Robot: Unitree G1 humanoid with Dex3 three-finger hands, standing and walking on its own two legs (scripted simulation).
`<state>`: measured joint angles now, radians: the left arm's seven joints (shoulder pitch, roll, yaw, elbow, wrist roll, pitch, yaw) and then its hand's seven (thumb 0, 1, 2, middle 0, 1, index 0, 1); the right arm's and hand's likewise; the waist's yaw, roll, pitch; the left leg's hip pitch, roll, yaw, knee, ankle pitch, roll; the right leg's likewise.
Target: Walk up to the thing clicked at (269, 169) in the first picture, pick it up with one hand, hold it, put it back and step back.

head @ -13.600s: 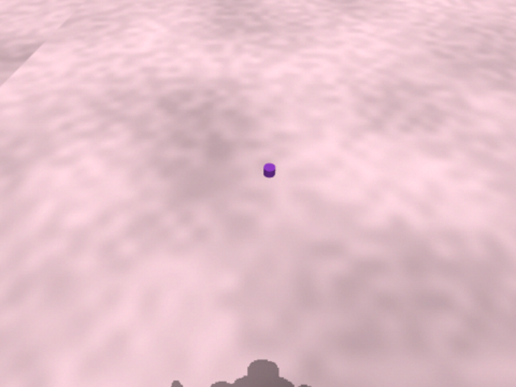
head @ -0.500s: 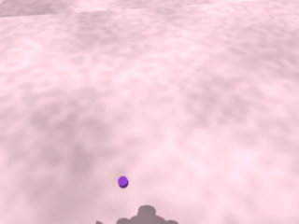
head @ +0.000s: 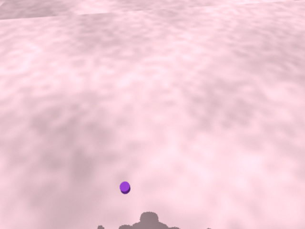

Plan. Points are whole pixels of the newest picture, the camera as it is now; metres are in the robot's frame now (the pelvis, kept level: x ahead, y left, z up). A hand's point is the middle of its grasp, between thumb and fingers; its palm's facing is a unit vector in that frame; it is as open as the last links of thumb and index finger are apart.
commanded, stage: stand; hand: left
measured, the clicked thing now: (125, 187) +0.47 +0.22 -0.76
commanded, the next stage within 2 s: walk up in 0.16 s
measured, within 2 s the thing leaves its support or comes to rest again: neither
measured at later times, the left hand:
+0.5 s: hand out of the picture +0.07 +0.27 -0.16, palm faces -0.03 -0.93 -0.36, open 7.4 cm
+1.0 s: hand out of the picture +0.13 +0.26 -0.16, palm faces -0.06 -0.93 -0.37, open 7.4 cm
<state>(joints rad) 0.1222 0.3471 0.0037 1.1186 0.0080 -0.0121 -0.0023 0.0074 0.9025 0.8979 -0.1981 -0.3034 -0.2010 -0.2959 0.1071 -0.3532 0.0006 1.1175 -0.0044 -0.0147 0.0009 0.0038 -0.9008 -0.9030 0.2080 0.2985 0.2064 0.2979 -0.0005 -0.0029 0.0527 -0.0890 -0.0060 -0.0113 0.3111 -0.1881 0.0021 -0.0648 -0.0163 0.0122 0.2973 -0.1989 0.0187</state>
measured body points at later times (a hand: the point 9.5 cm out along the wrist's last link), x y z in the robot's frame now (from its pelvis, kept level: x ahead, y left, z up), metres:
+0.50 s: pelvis +0.01 +0.01 -0.01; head +0.02 +0.01 +0.44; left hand +0.08 +0.32 -0.14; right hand +0.07 -0.30 -0.13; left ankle -0.01 +0.12 -0.75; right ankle -0.02 -0.13 -0.75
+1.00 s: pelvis +0.03 +0.01 -0.01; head +0.06 +0.00 +0.43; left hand +0.13 +0.31 -0.13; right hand +0.10 -0.30 -0.14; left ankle -0.01 +0.12 -0.74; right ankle +0.03 -0.11 -0.75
